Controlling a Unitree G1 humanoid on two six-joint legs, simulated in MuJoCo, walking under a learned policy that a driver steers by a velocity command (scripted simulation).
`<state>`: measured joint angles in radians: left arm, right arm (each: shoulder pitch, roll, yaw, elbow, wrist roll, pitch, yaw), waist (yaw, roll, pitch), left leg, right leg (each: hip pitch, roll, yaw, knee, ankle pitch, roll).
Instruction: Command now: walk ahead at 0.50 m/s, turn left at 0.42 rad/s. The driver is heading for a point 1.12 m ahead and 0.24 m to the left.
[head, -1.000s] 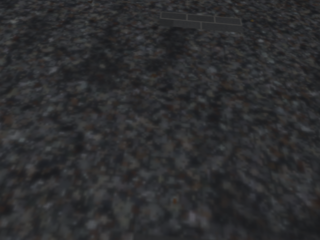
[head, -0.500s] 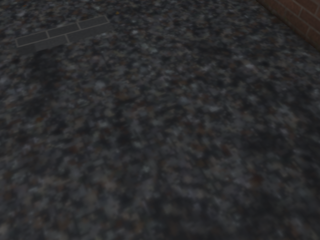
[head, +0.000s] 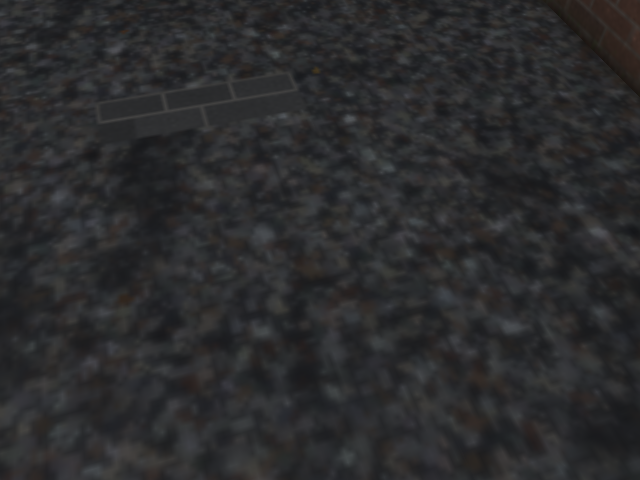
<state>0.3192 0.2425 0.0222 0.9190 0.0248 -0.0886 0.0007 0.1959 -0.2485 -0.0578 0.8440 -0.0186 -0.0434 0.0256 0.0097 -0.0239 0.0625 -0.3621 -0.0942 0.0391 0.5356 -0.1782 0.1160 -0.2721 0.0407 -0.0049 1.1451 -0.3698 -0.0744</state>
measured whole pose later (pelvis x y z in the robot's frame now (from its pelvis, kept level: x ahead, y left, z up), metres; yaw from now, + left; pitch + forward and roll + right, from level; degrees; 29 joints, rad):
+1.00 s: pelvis +0.28 +0.02 +0.01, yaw +31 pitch +0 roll -1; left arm 0.28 0.29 0.04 0.79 0.00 0.06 0.01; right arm 0.20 -0.23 -0.01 0.76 -0.03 0.04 0.02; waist 0.02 -0.05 0.02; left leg -0.25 -0.03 -0.01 0.51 -0.25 0.05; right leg -0.40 -0.05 -0.06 0.75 -0.42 0.00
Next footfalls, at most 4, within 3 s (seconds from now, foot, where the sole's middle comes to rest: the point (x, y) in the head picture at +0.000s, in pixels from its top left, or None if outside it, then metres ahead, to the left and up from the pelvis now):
0.44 right None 0.43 -0.06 -0.77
0.92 left None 0.27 0.13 -0.76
1.34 right None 0.37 -0.05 -0.77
1.80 left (191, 427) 0.56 0.28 -0.77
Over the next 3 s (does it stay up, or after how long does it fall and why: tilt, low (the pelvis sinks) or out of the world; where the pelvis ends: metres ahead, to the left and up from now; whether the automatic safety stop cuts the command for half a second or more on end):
stays up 1.03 0.31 0.00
